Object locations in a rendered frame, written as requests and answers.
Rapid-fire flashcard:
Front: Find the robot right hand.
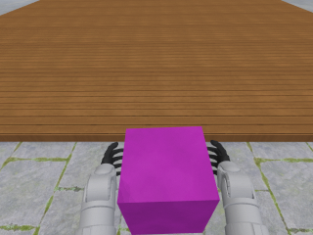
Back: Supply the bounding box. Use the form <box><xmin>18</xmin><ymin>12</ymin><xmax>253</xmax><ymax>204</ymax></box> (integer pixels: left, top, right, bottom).
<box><xmin>206</xmin><ymin>140</ymin><xmax>230</xmax><ymax>175</ymax></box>

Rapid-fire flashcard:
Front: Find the robot left forearm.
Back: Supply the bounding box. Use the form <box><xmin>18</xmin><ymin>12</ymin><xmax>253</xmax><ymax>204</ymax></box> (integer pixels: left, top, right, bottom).
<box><xmin>74</xmin><ymin>164</ymin><xmax>117</xmax><ymax>235</ymax></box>

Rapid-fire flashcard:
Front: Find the robot right forearm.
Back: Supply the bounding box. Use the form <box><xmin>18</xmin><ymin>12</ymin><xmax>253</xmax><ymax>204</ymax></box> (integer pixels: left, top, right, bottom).
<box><xmin>217</xmin><ymin>161</ymin><xmax>270</xmax><ymax>235</ymax></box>

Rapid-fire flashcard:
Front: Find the robot left hand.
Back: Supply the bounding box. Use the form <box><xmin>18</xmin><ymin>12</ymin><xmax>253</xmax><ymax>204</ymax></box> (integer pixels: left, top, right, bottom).
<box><xmin>101</xmin><ymin>142</ymin><xmax>124</xmax><ymax>176</ymax></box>

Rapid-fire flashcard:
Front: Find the carton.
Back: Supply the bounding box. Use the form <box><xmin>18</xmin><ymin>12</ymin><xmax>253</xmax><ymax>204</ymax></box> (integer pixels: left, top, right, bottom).
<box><xmin>117</xmin><ymin>126</ymin><xmax>220</xmax><ymax>235</ymax></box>

